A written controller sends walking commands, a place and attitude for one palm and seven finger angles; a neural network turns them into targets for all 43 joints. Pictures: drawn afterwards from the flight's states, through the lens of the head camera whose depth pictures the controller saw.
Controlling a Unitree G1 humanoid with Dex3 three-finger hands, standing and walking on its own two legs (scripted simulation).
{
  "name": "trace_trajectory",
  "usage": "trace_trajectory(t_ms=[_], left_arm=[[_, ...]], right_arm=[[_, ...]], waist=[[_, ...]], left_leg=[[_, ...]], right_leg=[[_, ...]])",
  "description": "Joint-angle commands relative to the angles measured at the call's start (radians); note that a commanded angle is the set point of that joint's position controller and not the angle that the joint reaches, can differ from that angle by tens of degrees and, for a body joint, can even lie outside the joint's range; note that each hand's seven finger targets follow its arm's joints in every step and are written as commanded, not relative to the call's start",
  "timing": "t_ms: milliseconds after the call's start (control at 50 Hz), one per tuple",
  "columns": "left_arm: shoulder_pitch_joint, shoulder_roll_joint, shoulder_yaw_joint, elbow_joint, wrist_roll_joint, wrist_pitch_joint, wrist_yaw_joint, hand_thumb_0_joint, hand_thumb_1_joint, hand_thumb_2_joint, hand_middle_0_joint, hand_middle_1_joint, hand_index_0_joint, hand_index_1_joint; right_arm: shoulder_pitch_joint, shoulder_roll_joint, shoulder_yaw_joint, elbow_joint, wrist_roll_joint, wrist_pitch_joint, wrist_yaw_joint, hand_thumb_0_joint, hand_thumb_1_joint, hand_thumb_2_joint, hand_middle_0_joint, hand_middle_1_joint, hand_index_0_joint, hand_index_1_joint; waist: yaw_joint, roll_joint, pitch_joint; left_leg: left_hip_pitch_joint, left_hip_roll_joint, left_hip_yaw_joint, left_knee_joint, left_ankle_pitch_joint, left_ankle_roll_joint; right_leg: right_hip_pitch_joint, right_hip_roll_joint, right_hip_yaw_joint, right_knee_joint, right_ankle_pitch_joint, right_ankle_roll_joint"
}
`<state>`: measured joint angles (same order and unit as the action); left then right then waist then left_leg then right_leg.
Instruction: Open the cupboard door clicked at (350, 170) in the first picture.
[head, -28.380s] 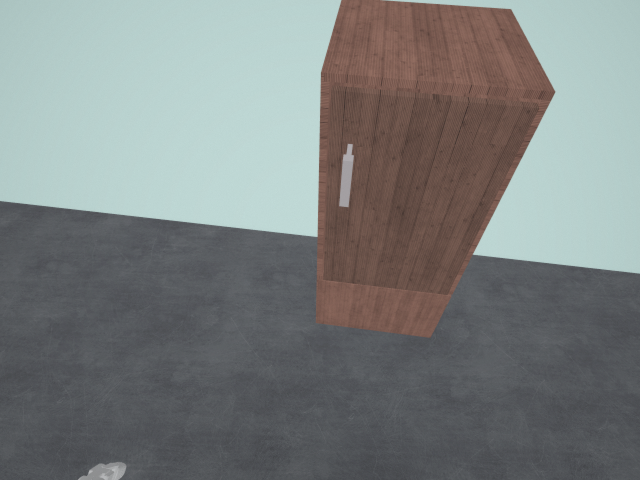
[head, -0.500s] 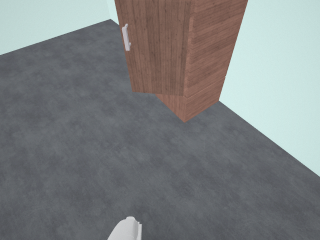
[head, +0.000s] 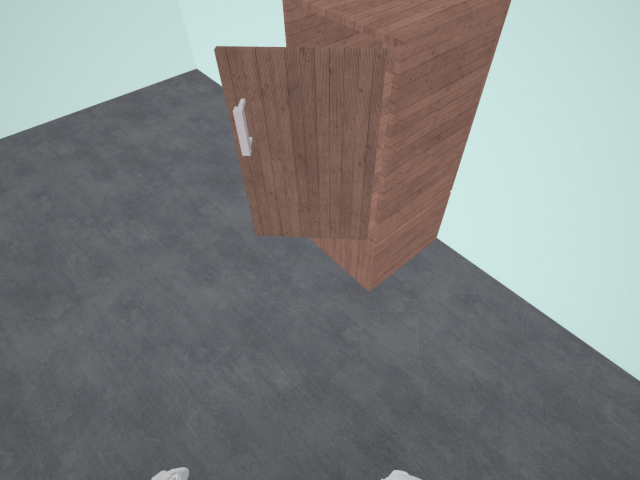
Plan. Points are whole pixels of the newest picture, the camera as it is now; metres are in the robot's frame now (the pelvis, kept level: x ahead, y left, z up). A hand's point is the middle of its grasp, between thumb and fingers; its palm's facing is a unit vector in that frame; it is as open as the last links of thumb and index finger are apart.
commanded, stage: take the last steps up to it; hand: left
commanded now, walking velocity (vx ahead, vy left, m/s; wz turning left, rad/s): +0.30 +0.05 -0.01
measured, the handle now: (244, 127) +0.86 +0.23 -0.05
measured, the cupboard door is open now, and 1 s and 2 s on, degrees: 45 45 45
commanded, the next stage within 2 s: come to a stop and stand still in 0.42 s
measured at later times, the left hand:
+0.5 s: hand out of the picture +0.12 +0.19 -0.19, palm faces +0.12 -0.98 -0.17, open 7.3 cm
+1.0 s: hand (213, 360) +0.33 +0.21 -0.17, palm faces +0.01 -0.96 -0.28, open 7.3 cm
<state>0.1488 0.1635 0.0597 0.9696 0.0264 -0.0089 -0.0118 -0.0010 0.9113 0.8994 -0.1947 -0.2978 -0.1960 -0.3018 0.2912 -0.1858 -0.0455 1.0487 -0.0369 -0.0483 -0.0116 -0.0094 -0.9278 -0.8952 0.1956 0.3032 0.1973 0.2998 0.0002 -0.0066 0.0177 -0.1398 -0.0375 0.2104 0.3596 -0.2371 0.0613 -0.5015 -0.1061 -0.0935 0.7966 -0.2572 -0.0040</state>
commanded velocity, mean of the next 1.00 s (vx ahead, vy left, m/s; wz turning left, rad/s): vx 0.03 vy -0.01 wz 0.01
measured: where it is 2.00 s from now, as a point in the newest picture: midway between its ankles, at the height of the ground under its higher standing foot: outside the picture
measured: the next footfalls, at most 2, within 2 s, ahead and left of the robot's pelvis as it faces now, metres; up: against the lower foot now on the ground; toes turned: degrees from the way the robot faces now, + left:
right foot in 0.10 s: +0.13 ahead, -0.11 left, +0.00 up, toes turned -8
left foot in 0.50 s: +0.33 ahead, +0.14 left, +0.00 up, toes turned +8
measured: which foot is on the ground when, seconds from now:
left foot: down 0.00-0.10, up 0.12-0.48, down 0.50-0.96, up 0.98-1.00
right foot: up 0.00-0.08, down 0.10-0.50, up 0.52-0.92, down 0.94-1.00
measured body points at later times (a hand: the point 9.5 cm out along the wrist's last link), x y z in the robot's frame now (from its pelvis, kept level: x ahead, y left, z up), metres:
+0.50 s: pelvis +0.20 +0.03 -0.01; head +0.23 +0.04 +0.44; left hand +0.12 +0.25 -0.17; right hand +0.28 -0.21 -0.15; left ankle +0.29 +0.14 -0.74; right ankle +0.09 -0.10 -0.74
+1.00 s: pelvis +0.25 +0.01 -0.01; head +0.28 +0.00 +0.44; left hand +0.33 +0.26 -0.15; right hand +0.30 -0.24 -0.17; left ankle +0.28 +0.13 -0.73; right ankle +0.23 -0.09 -0.74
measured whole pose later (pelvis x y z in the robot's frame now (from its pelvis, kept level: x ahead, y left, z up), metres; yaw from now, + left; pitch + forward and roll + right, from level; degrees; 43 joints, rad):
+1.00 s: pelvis +0.25 +0.01 -0.01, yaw -1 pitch +1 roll +0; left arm 0.17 0.20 0.05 0.96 0.02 0.02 0.03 0.00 0.91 0.90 -0.20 -0.30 -0.20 -0.30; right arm 0.17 -0.20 -0.06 1.02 -0.02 0.05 -0.03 0.00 -0.91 -0.89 0.20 0.30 0.20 0.30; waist 0.00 0.03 0.05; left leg -0.37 0.06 0.10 0.64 -0.36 -0.01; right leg -0.26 -0.01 -0.07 0.57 -0.34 -0.02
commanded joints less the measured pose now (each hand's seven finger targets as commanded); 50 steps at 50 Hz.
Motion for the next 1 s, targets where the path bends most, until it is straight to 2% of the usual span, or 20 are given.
trace_trajectory(t_ms=[0,40,60,80,100,140,220,380,440,460,480,540,600,740,840,880,900,920,940,980], left_arm=[[0.038,0.052,0.008,-0.056,0.002,-0.016,-0.007,0.0,0.9,0.9,-0.2,-0.3,-0.2,-0.3],[0.124,0.076,0.015,-0.026,0.003,-0.026,-0.004,0.0,0.9,0.9,-0.2,-0.3,-0.2,-0.3],[0.23,0.131,0.026,0.004,0.006,-0.037,0.002,0.0,0.9,0.9,-0.2,-0.3,-0.2,-0.3],[0.339,0.22,0.045,0.039,0.003,-0.045,0.008,0.0,0.9,0.9,-0.2,-0.3,-0.2,-0.3],[0.382,0.231,0.049,0.052,-0.01,-0.052,0.018,0.0,0.9,0.9,-0.2,-0.3,-0.2,-0.3],[0.259,0.16,0.026,0.026,-0.01,-0.056,0.027,0.0,0.9,0.9,-0.2,-0.3,-0.2,-0.3],[0.21,0.079,0.01,0.036,-0.007,-0.081,0.027,0.0,0.9,0.9,-0.2,-0.3,-0.2,-0.3],[0.233,0.141,0.01,0.108,-0.002,-0.071,0.023,0.0,0.9,0.9,-0.2,-0.3,-0.2,-0.3],[0.209,0.138,0.008,0.114,-0.007,-0.055,0.024,0.0,0.9,0.9,-0.2,-0.3,-0.2,-0.3],[0.24,0.102,0.002,0.101,-0.012,-0.049,0.022,0.0,0.9,0.9,-0.2,-0.3,-0.2,-0.3],[0.264,0.052,-0.008,0.081,-0.021,-0.047,0.019,0.0,0.9,0.9,-0.2,-0.3,-0.2,-0.3],[0.181,0.044,-0.02,0.071,-0.015,-0.028,0.032,0.0,0.9,0.9,-0.2,-0.3,-0.2,-0.3],[0.261,0.022,-0.03,0.12,-0.018,0.009,0.035,0.0,0.9,0.9,-0.2,-0.3,-0.2,-0.3],[0.179,0.064,0.007,0.019,-0.003,0.06,0.035,0.0,0.9,0.9,-0.2,-0.3,-0.2,-0.3],[0.153,0.065,0.011,-0.025,-0.007,0.05,0.034,0.0,0.9,0.9,-0.2,-0.3,-0.2,-0.3],[0.19,0.083,0.012,-0.017,-0.006,0.038,0.037,0.0,0.9,0.9,-0.2,-0.3,-0.2,-0.3],[0.192,0.123,0.014,-0.023,0.001,0.026,0.04,0.0,0.9,0.9,-0.2,-0.3,-0.2,-0.3],[0.148,0.183,0.018,-0.032,0.008,0.019,0.043,0.0,0.9,0.9,-0.2,-0.3,-0.2,-0.3],[0.123,0.203,0.009,-0.04,0.003,0.016,0.039,0.0,0.9,0.9,-0.2,-0.3,-0.2,-0.3],[0.075,0.177,-0.003,-0.028,0.0,0.004,0.042,0.0,0.9,0.9,-0.2,-0.3,-0.2,-0.3]], right_arm=[[0.05,-0.122,-0.019,-0.018,0.002,-0.013,0.003,0.0,-0.9,-0.9,0.2,0.3,0.2,0.3],[0.051,-0.105,-0.01,-0.005,0.007,-0.011,0.002,0.0,-0.9,-0.9,0.2,0.3,0.2,0.3],[0.049,-0.083,-0.006,-0.009,0.016,-0.014,0.007,0.0,-0.9,-0.9,0.2,0.3,0.2,0.3],[0.06,-0.047,0.0,-0.03,0.02,-0.018,0.016,0.0,-0.9,-0.9,0.2,0.3,0.2,0.3],[0.025,-0.095,-0.009,-0.042,0.014,-0.009,0.015,0.0,-0.9,-0.9,0.2,0.3,0.2,0.3],[-0.069,-0.069,-0.014,-0.047,0.02,-0.008,0.013,0.0,-0.9,-0.9,0.2,0.3,0.2,0.3],[0.013,-0.001,-0.007,-0.004,0.013,0.02,0.022,0.0,-0.9,-0.9,0.2,0.3,0.2,0.3],[-0.108,-0.006,0.002,-0.054,0.017,0.007,0.038,0.0,-0.9,-0.9,0.2,0.3,0.2,0.3],[0.057,-0.064,-0.006,0.0,0.011,-0.005,0.025,0.0,-0.9,-0.9,0.2,0.3,0.2,0.3],[0.167,-0.153,-0.025,0.023,0.0,-0.012,0.013,0.0,-0.9,-0.9,0.2,0.3,0.2,0.3],[0.235,-0.241,-0.045,0.026,-0.004,-0.004,-0.001,0.0,-0.9,-0.9,0.2,0.3,0.2,0.3],[0.02,-0.151,-0.012,-0.04,0.01,0.009,-0.023,0.0,-0.9,-0.9,0.2,0.3,0.2,0.3],[-0.095,-0.099,0.021,-0.047,0.016,0.002,-0.039,0.0,-0.9,-0.9,0.2,0.3,0.2,0.3],[-0.094,-0.173,-0.036,-0.056,0.01,0.054,-0.046,0.0,-0.9,-0.9,0.2,0.3,0.2,0.3],[-0.102,-0.173,-0.046,-0.071,0.009,0.063,-0.037,0.0,-0.9,-0.9,0.2,0.3,0.2,0.3],[-0.099,-0.162,-0.046,-0.076,0.017,0.067,-0.028,0.0,-0.9,-0.9,0.2,0.3,0.2,0.3],[-0.086,-0.132,-0.044,-0.079,0.022,0.066,-0.022,0.0,-0.9,-0.9,0.2,0.3,0.2,0.3],[-0.054,-0.079,-0.037,-0.087,0.03,0.069,-0.014,0.0,-0.9,-0.9,0.2,0.3,0.2,0.3],[-0.084,-0.055,-0.026,-0.097,0.03,0.081,-0.008,0.0,-0.9,-0.9,0.2,0.3,0.2,0.3],[-0.107,-0.056,-0.022,-0.081,0.025,0.096,-0.011,0.0,-0.9,-0.9,0.2,0.3,0.2,0.3]], waist=[[0.019,0.031,0.066],[0.057,-0.008,0.028],[0.099,-0.111,-0.026],[0.119,-0.312,-0.067],[0.133,-0.386,-0.083],[0.085,-0.097,0.023],[0.009,-0.094,0.021],[0.028,-0.148,0.042],[-0.062,-0.074,-0.002],[-0.094,0.103,-0.091],[-0.101,0.309,-0.151],[-0.034,0.16,-0.021],[0.033,0.09,-0.034],[0.004,0.12,-0.052],[0.011,0.161,-0.089],[0.03,0.115,-0.113],[0.029,0.001,-0.102],[-0.003,-0.17,-0.084],[0.01,-0.183,-0.056],[0.0,-0.219,-0.04]], left_leg=[[-0.081,0.308,-0.234,-0.151,-0.045,0.119],[-0.128,0.236,-0.179,-0.005,-0.038,0.062],[-0.227,0.145,-0.101,0.199,-0.049,0.017],[-0.45,0.027,-0.024,0.467,-0.222,-0.033],[-0.507,0.04,-0.112,0.695,-0.357,-0.041],[-0.561,0.106,-0.219,0.799,-0.182,-0.051],[-0.447,0.137,-0.181,0.654,-0.03,-0.09],[-0.315,0.082,-0.101,0.272,0.017,-0.072],[0.021,0.046,-0.082,0.102,0.12,-0.05],[0.196,0.2,-0.252,0.092,0.226,0.005],[0.295,0.416,-0.527,0.007,0.307,0.12],[-0.062,0.411,-0.458,-0.086,0.266,0.148],[-0.124,0.345,-0.275,-0.062,0.56,0.102],[-0.11,0.404,-0.306,-0.02,0.516,0.134],[-0.074,0.357,-0.291,0.032,0.494,0.101],[-0.101,0.302,-0.26,0.093,0.364,0.054],[-0.122,0.23,-0.22,0.166,0.24,0.002],[-0.218,0.124,-0.13,0.252,-0.023,-0.057],[-0.214,0.055,-0.142,0.361,-0.263,-0.078],[-0.247,0.06,-0.201,0.503,-0.302,-0.08]], right_leg=[[0.132,0.012,0.003,-0.142,0.0,-0.003],[0.329,0.036,-0.005,-0.285,0.034,-0.017],[0.504,-0.048,0.121,-0.358,-0.012,-0.059],[0.696,-0.271,0.453,-0.48,0.016,-0.163],[0.683,-0.357,0.59,-0.558,0.084,-0.22],[0.543,-0.314,0.438,-0.557,0.188,-0.217],[0.429,-0.196,0.114,-0.571,0.407,-0.144],[0.437,-0.182,0.063,-0.509,0.424,-0.129],[0.299,-0.119,0.005,-0.279,0.4,-0.08],[0.169,-0.032,-0.046,-0.07,0.153,-0.041],[0.002,0.081,-0.082,0.201,-0.353,-0.01],[0.007,-0.001,0.104,0.37,-0.257,-0.013],[0.175,-0.003,0.091,0.13,-0.189,0.025],[0.146,0.052,0.058,0.078,-0.2,0.021],[0.214,0.072,0.04,-0.109,-0.113,0.012],[0.321,0.073,0.032,-0.296,0.054,0.008],[0.344,0.017,0.114,-0.399,0.21,-0.011],[0.357,-0.151,0.271,-0.437,0.333,-0.075],[0.278,-0.24,0.312,-0.478,0.405,-0.154],[0.284,-0.202,0.283,-0.45,0.553,-0.192]])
